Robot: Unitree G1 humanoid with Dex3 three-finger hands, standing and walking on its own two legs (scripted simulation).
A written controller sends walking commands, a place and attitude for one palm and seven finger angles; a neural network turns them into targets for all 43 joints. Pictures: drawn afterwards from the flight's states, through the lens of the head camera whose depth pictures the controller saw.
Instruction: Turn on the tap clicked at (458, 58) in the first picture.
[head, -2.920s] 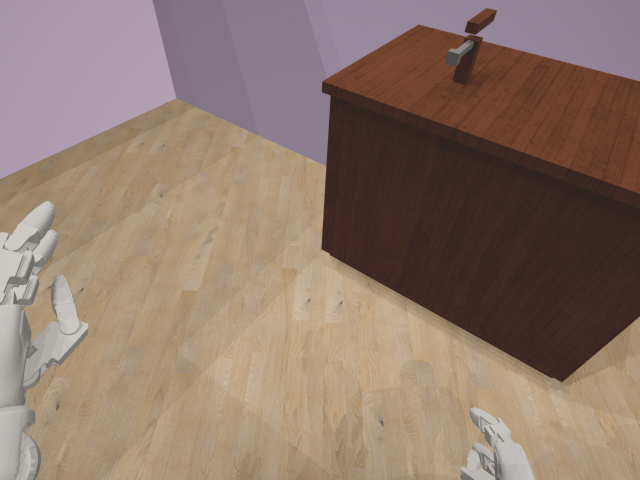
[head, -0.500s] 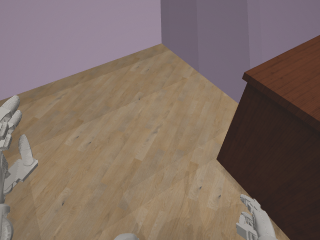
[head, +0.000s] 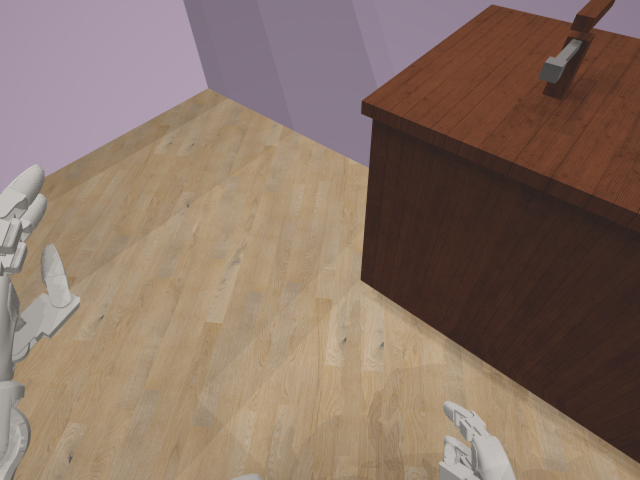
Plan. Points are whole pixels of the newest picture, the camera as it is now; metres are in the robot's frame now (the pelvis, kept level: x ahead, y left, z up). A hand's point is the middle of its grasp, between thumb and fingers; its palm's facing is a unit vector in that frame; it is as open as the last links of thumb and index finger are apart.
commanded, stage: turn to face it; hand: left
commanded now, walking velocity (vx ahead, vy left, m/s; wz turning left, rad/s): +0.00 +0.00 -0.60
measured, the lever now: (552, 70) +0.71 -0.33 +0.14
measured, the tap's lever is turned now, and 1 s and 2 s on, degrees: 0 0 0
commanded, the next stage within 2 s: take the last steps up to it in 1.64 s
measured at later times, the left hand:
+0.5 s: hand (161, 334) +0.20 +0.14 +0.19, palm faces +0.17 -0.89 -0.41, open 7.4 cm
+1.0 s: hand (273, 377) +0.17 +0.05 +0.19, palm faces -0.12 -0.89 -0.44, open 7.4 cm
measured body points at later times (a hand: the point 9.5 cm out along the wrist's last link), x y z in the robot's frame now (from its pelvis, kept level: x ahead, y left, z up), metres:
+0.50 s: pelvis -0.07 -0.02 +0.01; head -0.07 -0.04 +0.46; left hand +0.18 +0.19 +0.21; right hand +0.03 -0.28 -0.07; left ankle +0.00 +0.13 -0.72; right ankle -0.07 -0.13 -0.69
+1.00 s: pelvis -0.14 -0.03 +0.01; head -0.13 -0.04 +0.46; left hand +0.17 +0.10 +0.21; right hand -0.14 -0.33 -0.07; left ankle -0.07 +0.09 -0.72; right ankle -0.11 -0.13 -0.70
